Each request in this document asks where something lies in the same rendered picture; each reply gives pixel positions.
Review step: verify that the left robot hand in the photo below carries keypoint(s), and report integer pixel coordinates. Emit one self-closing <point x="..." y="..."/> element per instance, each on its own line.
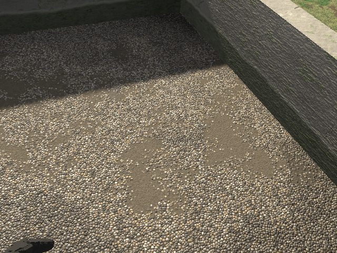
<point x="31" y="246"/>

